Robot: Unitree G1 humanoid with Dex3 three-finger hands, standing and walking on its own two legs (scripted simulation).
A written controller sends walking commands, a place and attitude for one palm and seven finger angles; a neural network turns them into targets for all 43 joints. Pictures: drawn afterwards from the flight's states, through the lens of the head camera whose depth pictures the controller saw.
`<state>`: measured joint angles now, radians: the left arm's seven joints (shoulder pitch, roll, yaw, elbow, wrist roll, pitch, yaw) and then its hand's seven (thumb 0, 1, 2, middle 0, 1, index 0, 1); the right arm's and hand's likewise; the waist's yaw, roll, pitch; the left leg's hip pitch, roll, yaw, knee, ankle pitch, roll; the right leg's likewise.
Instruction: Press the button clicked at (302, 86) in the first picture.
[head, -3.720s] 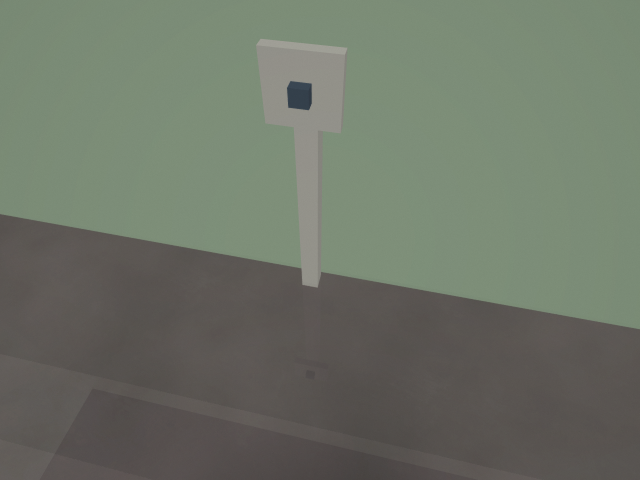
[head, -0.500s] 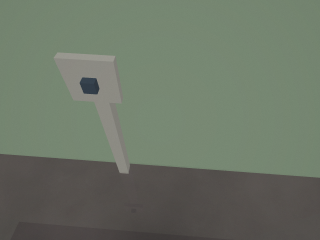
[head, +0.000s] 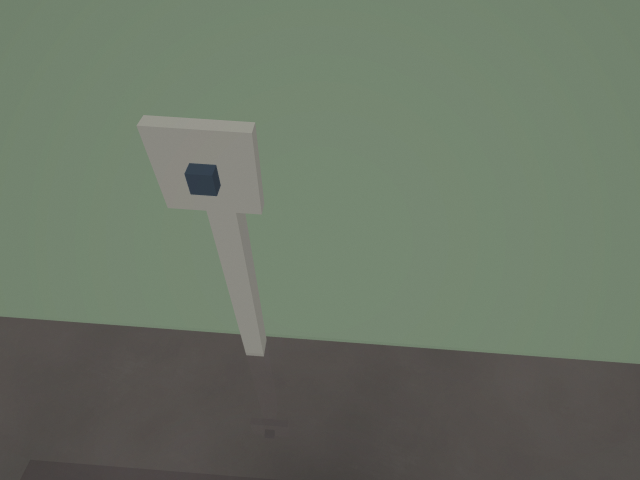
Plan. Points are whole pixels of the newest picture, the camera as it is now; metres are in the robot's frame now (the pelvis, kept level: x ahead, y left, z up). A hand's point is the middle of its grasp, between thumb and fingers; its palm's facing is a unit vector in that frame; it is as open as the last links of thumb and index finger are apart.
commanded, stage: come to a stop and stand still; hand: left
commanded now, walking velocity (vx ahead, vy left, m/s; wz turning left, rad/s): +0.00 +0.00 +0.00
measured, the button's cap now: (203, 178) +0.56 +0.24 +0.04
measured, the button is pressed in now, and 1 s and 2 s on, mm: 0 0 0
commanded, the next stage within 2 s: look again from close up in 0.04 s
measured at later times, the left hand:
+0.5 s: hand out of the picture +0.04 +0.17 -0.18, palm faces +0.01 -0.97 -0.23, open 7.3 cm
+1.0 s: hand out of the picture +0.01 +0.15 -0.19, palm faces +0.06 -0.98 -0.18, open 7.3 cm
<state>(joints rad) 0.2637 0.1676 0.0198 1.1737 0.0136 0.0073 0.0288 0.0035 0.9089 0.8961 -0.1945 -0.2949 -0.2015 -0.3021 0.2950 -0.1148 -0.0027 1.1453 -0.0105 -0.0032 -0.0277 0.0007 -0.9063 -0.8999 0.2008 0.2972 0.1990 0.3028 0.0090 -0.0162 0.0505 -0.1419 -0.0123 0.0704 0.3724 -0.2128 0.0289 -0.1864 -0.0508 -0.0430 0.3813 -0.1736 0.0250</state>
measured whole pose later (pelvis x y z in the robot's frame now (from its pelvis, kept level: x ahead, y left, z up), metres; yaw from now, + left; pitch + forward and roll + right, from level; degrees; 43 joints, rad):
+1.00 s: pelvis +0.03 -0.02 -0.01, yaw +0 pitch -1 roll -1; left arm 0.32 0.14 0.02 1.09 0.02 0.00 0.03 0.00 0.91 0.90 -0.20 -0.30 -0.20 -0.30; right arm 0.33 -0.17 0.00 1.11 -0.02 0.01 -0.01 0.00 -0.91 -0.90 0.20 0.30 0.20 0.30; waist 0.02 0.01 0.03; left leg -0.18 0.03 0.06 0.54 -0.34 0.00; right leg -0.22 -0.01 -0.06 0.52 -0.29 -0.01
